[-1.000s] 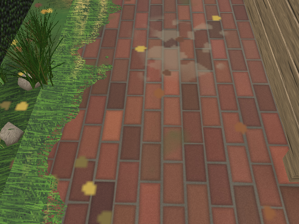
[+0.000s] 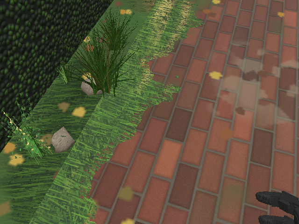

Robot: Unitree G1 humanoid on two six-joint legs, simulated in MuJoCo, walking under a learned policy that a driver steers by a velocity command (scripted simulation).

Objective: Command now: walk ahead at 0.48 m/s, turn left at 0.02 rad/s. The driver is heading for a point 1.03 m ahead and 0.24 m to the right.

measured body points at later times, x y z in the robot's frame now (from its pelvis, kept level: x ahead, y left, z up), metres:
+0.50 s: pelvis +0.28 -0.01 +0.01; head +0.32 -0.02 +0.45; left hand +0.53 +0.20 -0.06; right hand +0.26 -0.30 -0.12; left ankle +0.11 +0.10 -0.72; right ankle +0.43 -0.12 -0.72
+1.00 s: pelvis +0.56 -0.02 +0.01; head +0.59 -0.02 +0.46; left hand +0.64 +0.27 -0.10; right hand +0.75 -0.30 -0.05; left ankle +0.70 +0.08 -0.72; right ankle +0.43 -0.12 -0.72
